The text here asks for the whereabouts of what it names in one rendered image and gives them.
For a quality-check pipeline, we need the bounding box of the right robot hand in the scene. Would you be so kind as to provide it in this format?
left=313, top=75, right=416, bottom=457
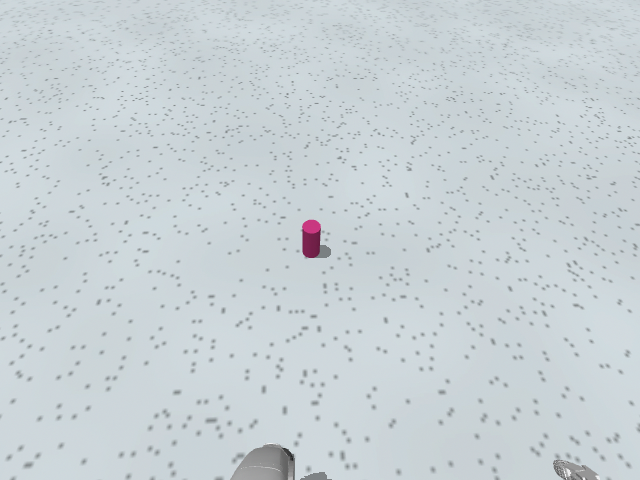
left=553, top=460, right=600, bottom=480

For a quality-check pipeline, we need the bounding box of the can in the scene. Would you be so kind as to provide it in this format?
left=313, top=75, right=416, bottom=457
left=302, top=220, right=321, bottom=258

